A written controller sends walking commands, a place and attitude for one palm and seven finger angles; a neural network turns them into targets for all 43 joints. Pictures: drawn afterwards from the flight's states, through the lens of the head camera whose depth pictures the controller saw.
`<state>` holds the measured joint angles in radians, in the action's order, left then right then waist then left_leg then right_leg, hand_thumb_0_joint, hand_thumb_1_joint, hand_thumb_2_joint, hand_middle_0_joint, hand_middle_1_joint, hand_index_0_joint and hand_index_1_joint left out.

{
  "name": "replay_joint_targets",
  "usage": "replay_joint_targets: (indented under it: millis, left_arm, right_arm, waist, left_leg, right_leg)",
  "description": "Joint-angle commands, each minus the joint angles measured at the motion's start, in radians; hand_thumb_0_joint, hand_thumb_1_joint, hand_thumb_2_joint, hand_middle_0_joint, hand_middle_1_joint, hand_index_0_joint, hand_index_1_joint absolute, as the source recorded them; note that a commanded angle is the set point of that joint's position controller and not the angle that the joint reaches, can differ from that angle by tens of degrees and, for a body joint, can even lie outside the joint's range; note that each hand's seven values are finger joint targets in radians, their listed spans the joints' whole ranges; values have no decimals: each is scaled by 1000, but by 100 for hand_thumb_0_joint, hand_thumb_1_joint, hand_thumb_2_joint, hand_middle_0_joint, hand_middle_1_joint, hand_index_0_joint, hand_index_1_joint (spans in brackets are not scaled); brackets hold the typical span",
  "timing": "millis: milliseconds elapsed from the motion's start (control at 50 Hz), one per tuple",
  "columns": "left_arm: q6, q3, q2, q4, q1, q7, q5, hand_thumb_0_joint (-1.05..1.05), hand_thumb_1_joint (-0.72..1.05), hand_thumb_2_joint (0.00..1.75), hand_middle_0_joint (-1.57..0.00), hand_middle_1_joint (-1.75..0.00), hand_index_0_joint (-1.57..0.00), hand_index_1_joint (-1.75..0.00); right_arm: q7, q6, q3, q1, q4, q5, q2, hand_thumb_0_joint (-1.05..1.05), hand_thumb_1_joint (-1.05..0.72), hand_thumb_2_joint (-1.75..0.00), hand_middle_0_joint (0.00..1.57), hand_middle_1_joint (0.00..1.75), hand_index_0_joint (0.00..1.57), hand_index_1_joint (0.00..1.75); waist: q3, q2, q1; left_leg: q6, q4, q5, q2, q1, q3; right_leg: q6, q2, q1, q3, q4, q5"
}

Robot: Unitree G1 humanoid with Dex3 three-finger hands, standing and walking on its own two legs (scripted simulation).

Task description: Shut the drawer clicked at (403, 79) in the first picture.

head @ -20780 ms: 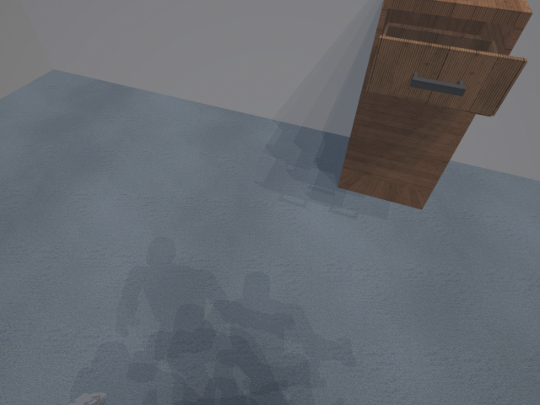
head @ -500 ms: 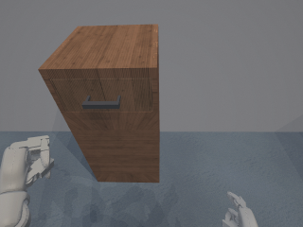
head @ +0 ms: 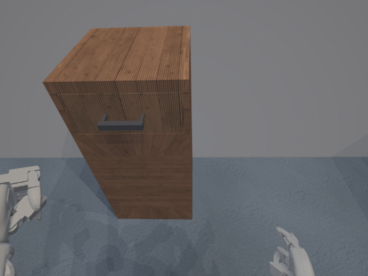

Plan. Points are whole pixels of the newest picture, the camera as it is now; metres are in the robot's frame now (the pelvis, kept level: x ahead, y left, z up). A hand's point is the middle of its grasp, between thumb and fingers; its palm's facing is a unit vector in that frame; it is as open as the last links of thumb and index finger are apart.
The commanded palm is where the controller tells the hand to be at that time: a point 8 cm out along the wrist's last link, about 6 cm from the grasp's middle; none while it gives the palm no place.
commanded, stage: step back with the hand held close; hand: left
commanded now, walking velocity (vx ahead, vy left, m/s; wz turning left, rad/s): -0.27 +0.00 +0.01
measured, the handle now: (122, 121) +0.55 +0.27 +0.01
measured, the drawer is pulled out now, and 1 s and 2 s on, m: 0.00 0.00 0.00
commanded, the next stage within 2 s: stop stepping back and stand still in 1.06 s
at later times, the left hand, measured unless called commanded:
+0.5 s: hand (12, 237) +0.13 +0.27 +0.15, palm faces +0.35 -0.79 -0.50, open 3.2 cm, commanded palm +0.07 +0.31 +0.18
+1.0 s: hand out of the picture +0.03 +0.27 +0.16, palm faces +0.40 -0.77 -0.50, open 3.2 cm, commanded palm -0.04 +0.31 +0.18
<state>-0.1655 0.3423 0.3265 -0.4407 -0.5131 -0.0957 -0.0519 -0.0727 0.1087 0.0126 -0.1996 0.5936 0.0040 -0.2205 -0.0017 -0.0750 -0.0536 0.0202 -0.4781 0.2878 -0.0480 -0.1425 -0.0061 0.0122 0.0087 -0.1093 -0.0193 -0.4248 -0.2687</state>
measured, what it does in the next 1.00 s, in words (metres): walks backwards: right foot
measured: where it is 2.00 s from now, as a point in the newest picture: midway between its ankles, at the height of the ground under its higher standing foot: outside the picture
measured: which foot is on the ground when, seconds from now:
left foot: down 0.00-0.96, up 0.98-1.00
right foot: down 0.00-0.78, up 0.80-0.84, down 0.86-1.00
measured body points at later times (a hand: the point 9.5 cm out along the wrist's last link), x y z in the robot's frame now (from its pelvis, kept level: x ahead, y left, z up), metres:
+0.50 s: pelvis -0.07 +0.03 -0.01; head -0.04 +0.03 +0.44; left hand +0.10 +0.31 +0.18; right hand +0.11 -0.21 -0.08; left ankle -0.02 +0.13 -0.74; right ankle -0.02 -0.13 -0.74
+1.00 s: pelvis -0.15 +0.02 -0.02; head -0.12 +0.04 +0.43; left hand +0.01 +0.31 +0.19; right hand +0.02 -0.21 -0.10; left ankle -0.03 +0.13 -0.73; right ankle -0.13 -0.11 -0.74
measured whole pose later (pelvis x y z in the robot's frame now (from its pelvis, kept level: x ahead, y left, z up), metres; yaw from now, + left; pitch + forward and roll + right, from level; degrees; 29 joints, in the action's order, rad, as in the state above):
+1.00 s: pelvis -0.15 +0.02 -0.02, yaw +3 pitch +1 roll -3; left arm -0.31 0.42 0.39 -0.59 -0.61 -0.14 -0.01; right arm -0.06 0.11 -0.03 -0.21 0.60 0.00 -0.21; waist -0.05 -0.03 0.01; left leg -0.01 -0.67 0.23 -0.03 -0.54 -0.01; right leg 0.02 0.07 -0.34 -0.08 -0.61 -0.29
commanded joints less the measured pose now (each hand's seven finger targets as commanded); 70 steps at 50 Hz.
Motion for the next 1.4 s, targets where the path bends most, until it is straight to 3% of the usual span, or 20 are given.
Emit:
replay_joint_targets:
  millis: [0,240,480,600,660,700,780,860,900,940,1000,1040,1080,1120,1140,1180,1280,1320,1340,1380]
  left_arm:
    - [-81,85,143,-175,-18,-11,5,0,90,90,-140,-160,-140,-160]
    - [-91,177,224,-296,-148,-51,6,0,90,90,-140,-160,-140,-160]
    - [-149,163,193,-314,-98,-68,37,0,90,90,-140,-160,-140,-160]
    - [-162,162,213,-329,-36,-78,33,0,90,90,-140,-160,-140,-160]
    - [-164,134,196,-325,-20,-88,29,0,90,90,-140,-160,-140,-160]
    - [-168,153,214,-333,-29,-94,28,0,90,90,-140,-160,-140,-160]
    - [-183,193,206,-335,-78,-88,48,0,90,90,-140,-160,-140,-160]
    - [-195,215,207,-305,-121,-66,62,0,90,90,-140,-160,-140,-160]
    - [-208,226,244,-356,-126,-57,35,0,90,90,-140,-160,-140,-160]
    - [-210,179,237,-350,-117,-66,8,0,90,90,-140,-160,-140,-160]
    - [-180,185,262,-371,-61,-72,16,0,90,90,-140,-160,-140,-160]
    - [-173,170,234,-353,-70,-67,17,0,90,90,-140,-160,-140,-160]
    - [-194,184,250,-378,-56,-61,29,0,90,90,-140,-160,-140,-160]
    - [-194,199,232,-340,-114,-55,20,0,90,90,-140,-160,-140,-160]
    - [-194,176,216,-384,-64,-58,14,0,90,90,-140,-160,-140,-160]
    - [-170,152,185,-373,-120,-65,6,0,90,90,-140,-160,-140,-160]
    - [-87,104,175,-376,-100,-76,9,0,90,90,-140,-160,-140,-160]
    - [-71,110,198,-379,-106,-70,12,0,90,90,-140,-160,-140,-160]
    - [-74,139,237,-375,-92,-70,7,0,90,90,-140,-160,-140,-160]
    - [-63,149,245,-353,-25,-77,-6,0,90,90,-140,-160,-140,-160]
  right_arm:
    - [10,2,-61,102,-163,-7,-118,0,-90,-90,20,30,20,30]
    - [-4,-53,-79,110,-222,2,-103,0,-90,-90,20,30,20,30]
    - [-8,23,-79,73,-217,6,-119,0,-90,-90,20,30,20,30]
    - [-11,45,-82,47,-183,-7,-117,0,-90,-90,20,30,20,30]
    - [-9,43,-73,32,-163,-8,-111,0,-90,-90,20,30,20,30]
    - [-15,41,-76,48,-166,-7,-120,0,-90,-90,20,30,20,30]
    - [-15,57,-80,79,-195,1,-128,0,-90,-90,20,30,20,30]
    - [-4,76,-88,92,-199,-7,-133,0,-90,-90,20,30,20,30]
    - [4,78,-85,67,-181,-15,-112,0,-90,-90,20,30,20,30]
    - [18,61,-80,36,-135,-10,-74,0,-90,-90,20,30,20,30]
    - [8,33,-81,78,-143,-14,-71,0,-90,-90,20,30,20,30]
    - [-2,19,-71,76,-131,-13,-80,0,-90,-90,20,30,20,30]
    - [-5,29,-85,78,-148,-8,-121,0,-90,-90,20,30,20,30]
    - [4,62,-86,76,-156,-32,-110,0,-90,-90,20,30,20,30]
    - [9,71,-87,61,-139,-37,-101,0,-90,-90,20,30,20,30]
    - [23,81,-90,44,-129,-17,-105,0,-90,-90,20,30,20,30]
    - [16,64,-50,75,-153,-20,-102,0,-90,-90,20,30,20,30]
    - [7,44,-45,69,-158,-21,-89,0,-90,-90,20,30,20,30]
    - [5,31,-49,62,-143,-26,-89,0,-90,-90,20,30,20,30]
    - [0,18,-46,75,-116,-23,-87,0,-90,-90,20,30,20,30]
  waist:
    - [46,60,45]
    - [171,3,38]
    - [61,-14,58]
    - [27,93,73]
    - [34,92,82]
    - [35,41,81]
    - [94,-153,53]
    - [26,-120,49]
    - [45,53,69]
    - [187,232,79]
    - [158,244,76]
    - [107,162,85]
    - [172,-99,64]
    - [202,-236,52]
    - [145,-148,63]
    - [146,-52,53]
    - [82,-178,61]
    - [73,-66,67]
    - [99,70,74]
    - [108,215,63]
  left_leg:
    - [-53,61,-265,1,25,-48]
    - [-51,87,-413,-22,-80,-23]
    - [-101,177,249,-53,-487,51]
    - [-61,3,238,20,-304,12]
    - [-41,-39,181,29,-186,16]
    - [-51,37,213,0,-232,56]
    - [-143,299,428,-183,-607,232]
    - [-153,194,466,-174,-735,179]
    - [-77,-35,235,-40,-446,52]
    - [-5,-257,-82,50,-179,-27]
    - [-10,-310,54,58,-189,25]
    - [-28,-15,-163,33,-110,28]
    - [-85,153,-414,-149,-146,141]
    - [-177,287,-121,-304,-315,301]
    - [-199,274,-111,-315,-310,305]
    - [-175,230,-50,-259,-121,207]
    - [-46,363,375,-141,-232,122]
    - [-1,167,208,-19,-169,-3]
    - [7,-56,85,22,-63,-47]
    - [0,-328,14,35,-77,-1]
  right_leg:
    - [-13,-61,-76,-48,81,441]
    - [16,-22,21,12,-30,488]
    - [22,10,91,-21,-125,209]
    - [-21,-55,-218,-136,95,-122]
    - [-29,-73,-350,-108,128,-200]
    - [-14,-40,-312,-72,86,-180]
    - [30,83,90,16,-348,57]
    - [11,84,129,-38,-290,27]
    - [-56,-41,-148,-218,-42,123]
    - [-107,-222,-248,-330,49,530]
    - [-141,-243,-259,-308,56,547]
    - [-59,-127,-275,-178,-44,501]
    - [15,52,-158,-39,-253,159]
    - [13,87,-116,-44,-605,-210]
    - [5,75,-189,-67,-652,-221]
    - [4,42,-303,-26,-541,-219]
    - [-27,82,-29,127,-66,-230]
    - [-65,11,-51,51,176,-159]
    - [-122,-107,-195,-88,247,-161]
    - [-195,-273,-352,-243,291,-336]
